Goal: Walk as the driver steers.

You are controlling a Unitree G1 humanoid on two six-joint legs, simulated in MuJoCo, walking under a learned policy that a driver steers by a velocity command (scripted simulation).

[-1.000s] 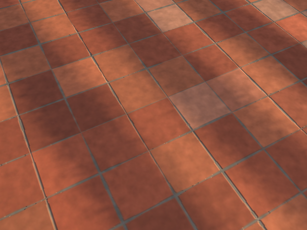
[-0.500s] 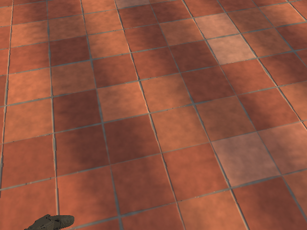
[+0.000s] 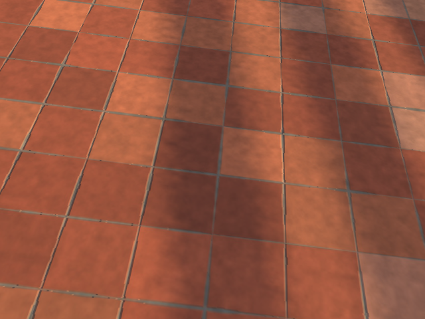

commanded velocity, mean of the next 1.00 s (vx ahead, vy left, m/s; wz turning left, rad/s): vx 0.09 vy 0.00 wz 0.32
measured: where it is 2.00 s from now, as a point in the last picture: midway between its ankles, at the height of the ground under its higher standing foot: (90, 299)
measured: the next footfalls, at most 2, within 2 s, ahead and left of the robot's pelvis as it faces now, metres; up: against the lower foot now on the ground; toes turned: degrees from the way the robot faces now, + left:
right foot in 0.24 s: +0.06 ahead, -0.14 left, +0.00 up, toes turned +7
left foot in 0.96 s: +0.10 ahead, +0.17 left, +0.00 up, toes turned +20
